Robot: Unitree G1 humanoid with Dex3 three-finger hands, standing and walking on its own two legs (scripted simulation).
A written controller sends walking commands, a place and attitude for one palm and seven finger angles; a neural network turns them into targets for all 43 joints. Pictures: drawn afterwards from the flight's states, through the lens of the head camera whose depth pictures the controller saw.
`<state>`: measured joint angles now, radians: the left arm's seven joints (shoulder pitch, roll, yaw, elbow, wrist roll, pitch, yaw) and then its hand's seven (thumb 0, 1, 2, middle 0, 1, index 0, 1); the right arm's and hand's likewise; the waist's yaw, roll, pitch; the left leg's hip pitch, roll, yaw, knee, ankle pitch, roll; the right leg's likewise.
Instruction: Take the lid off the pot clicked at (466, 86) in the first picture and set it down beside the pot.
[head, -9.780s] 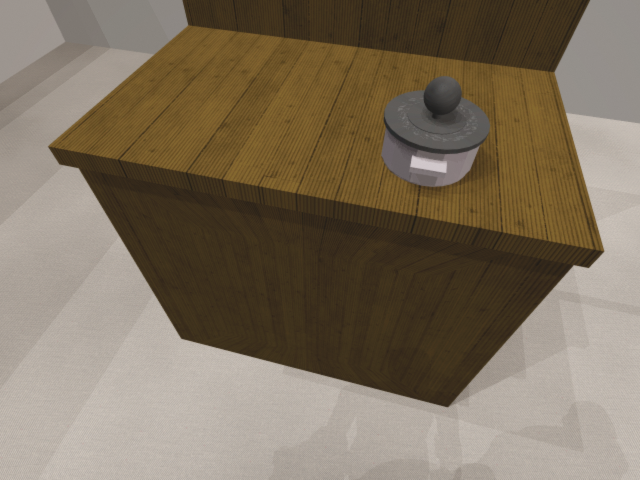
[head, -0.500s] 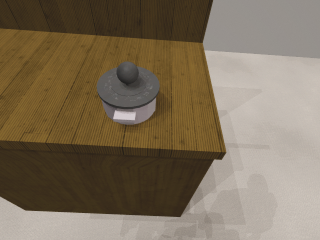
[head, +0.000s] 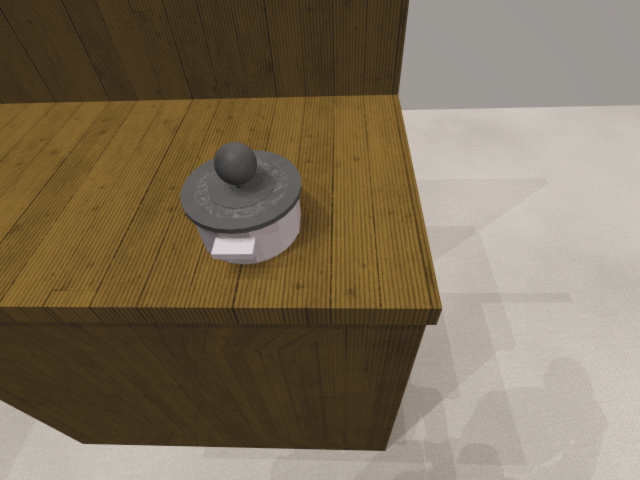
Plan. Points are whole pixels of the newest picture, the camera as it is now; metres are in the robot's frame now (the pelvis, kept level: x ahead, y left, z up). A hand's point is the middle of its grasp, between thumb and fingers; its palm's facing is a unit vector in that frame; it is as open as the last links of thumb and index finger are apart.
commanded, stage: look again from close up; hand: left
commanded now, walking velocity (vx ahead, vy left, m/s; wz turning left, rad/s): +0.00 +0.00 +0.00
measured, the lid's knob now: (235, 163) +0.46 +0.13 +0.17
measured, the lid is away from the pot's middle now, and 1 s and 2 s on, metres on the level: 0.00 0.00 0.00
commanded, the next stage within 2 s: lift the closed hand beside the body in 0.90 s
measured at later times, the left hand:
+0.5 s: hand out of the picture +0.03 +0.13 -0.17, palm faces +0.02 -0.98 -0.22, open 7.3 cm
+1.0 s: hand out of the picture +0.03 +0.13 -0.17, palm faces +0.03 -0.98 -0.21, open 7.4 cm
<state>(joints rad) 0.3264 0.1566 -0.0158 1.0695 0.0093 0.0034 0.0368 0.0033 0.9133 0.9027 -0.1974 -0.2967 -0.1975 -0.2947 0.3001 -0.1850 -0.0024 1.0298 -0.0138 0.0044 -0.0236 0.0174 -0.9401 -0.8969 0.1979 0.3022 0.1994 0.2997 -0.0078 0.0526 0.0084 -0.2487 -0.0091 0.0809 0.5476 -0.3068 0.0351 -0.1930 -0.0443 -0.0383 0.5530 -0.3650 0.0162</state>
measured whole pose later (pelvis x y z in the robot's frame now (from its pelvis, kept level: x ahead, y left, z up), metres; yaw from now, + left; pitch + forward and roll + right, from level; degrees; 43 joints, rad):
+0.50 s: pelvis +0.02 -0.05 +0.00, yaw +0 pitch +0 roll +1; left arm 0.28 0.17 -0.01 1.05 0.00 -0.01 0.04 0.01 0.92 0.90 -0.20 -0.30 -0.20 -0.29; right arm 0.24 -0.16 0.00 1.08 -0.01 0.00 -0.03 0.01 -0.92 -0.90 0.20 0.30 0.20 0.30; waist 0.00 -0.01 0.03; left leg -0.19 0.06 0.05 0.49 -0.30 -0.05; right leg -0.14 0.03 -0.07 0.50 -0.37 -0.06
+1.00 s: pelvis +0.03 -0.04 +0.01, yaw +0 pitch +0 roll +1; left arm 0.29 0.16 0.00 1.07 0.00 -0.01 0.04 0.00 0.91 0.90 -0.20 -0.30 -0.20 -0.29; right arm 0.26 -0.15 0.01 1.11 -0.01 -0.01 -0.04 0.01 -0.93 -0.90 0.20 0.30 0.20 0.30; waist 0.00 -0.01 0.05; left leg -0.16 0.05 0.06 0.45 -0.29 -0.04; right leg -0.10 0.02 -0.06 0.44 -0.35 -0.05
